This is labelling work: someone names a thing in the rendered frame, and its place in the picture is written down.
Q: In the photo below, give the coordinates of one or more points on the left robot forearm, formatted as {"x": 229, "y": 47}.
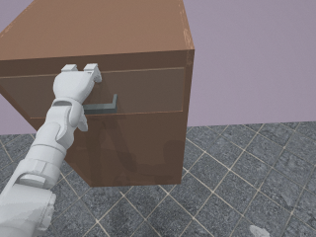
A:
{"x": 41, "y": 166}

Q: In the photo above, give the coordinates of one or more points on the robot left hand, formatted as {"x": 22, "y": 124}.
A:
{"x": 77, "y": 85}

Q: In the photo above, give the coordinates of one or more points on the cabinet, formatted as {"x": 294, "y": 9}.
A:
{"x": 118, "y": 150}

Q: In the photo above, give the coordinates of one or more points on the handle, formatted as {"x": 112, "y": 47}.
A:
{"x": 94, "y": 109}

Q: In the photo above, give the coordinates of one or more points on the drawer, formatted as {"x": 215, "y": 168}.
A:
{"x": 139, "y": 91}

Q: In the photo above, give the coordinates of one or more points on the left robot upper arm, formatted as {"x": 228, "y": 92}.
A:
{"x": 26, "y": 211}

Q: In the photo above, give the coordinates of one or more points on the robot right hand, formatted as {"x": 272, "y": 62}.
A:
{"x": 259, "y": 232}

